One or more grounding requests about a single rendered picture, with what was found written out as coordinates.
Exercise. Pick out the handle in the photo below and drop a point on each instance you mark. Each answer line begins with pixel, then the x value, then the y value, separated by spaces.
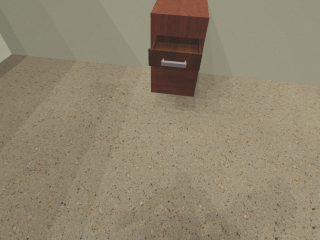
pixel 173 63

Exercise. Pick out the cabinet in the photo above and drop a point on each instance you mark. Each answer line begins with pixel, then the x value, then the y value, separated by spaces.
pixel 177 18

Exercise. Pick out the drawer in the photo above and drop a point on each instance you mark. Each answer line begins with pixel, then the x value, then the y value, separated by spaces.
pixel 176 49

